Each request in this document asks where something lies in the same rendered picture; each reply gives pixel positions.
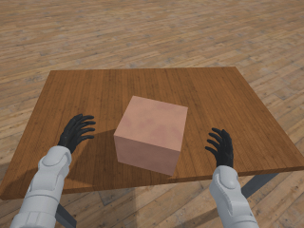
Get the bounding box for left robot hand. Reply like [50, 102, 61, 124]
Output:
[57, 113, 95, 154]

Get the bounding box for carton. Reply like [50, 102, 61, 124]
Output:
[113, 95, 188, 177]

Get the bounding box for table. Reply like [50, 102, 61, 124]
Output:
[0, 66, 304, 228]

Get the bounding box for robot right forearm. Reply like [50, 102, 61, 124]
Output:
[209, 165, 259, 228]

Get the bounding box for robot left forearm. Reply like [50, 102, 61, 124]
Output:
[9, 145, 72, 228]

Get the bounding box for right robot hand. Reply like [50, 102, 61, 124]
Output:
[204, 127, 234, 168]

